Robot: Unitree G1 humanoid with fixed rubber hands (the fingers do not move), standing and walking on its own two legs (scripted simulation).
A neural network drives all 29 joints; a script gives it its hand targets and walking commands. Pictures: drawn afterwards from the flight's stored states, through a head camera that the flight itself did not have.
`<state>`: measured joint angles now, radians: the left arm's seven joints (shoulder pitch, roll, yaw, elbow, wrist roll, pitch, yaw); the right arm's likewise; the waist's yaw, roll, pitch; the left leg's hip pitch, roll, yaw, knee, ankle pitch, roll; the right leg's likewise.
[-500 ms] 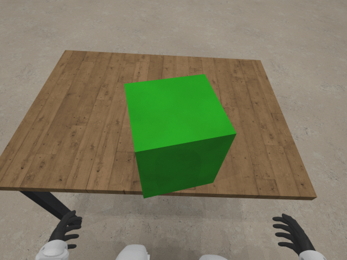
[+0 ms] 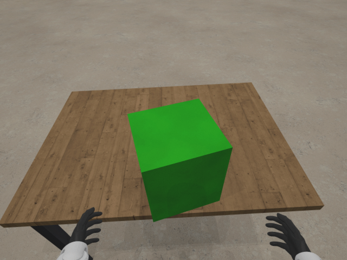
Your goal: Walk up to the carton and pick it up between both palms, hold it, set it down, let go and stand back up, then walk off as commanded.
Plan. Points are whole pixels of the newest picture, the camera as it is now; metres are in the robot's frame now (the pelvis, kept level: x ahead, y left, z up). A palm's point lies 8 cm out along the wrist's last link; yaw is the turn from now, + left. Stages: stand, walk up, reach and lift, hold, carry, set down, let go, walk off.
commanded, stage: reach and lift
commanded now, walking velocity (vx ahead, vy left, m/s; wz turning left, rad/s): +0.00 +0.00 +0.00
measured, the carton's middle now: (176, 159) +0.38 +0.02 -0.01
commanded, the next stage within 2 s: none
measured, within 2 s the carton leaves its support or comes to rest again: neither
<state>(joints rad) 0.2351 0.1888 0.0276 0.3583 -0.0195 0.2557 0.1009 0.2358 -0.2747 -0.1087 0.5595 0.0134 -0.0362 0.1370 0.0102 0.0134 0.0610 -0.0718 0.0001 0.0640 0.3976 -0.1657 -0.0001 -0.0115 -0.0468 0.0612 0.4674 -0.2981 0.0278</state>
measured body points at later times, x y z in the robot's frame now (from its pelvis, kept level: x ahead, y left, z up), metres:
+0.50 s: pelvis +0.05 -0.04 +0.01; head +0.03 -0.02 +0.46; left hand +0.19 +0.18 -0.04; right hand +0.23 -0.26 -0.04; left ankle +0.05 +0.12 -0.74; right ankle -0.01 -0.14 -0.74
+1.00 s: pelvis +0.03 -0.05 +0.01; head +0.01 -0.06 +0.46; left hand +0.19 +0.17 +0.00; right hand +0.25 -0.24 +0.00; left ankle +0.05 +0.12 -0.74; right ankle -0.01 -0.15 -0.74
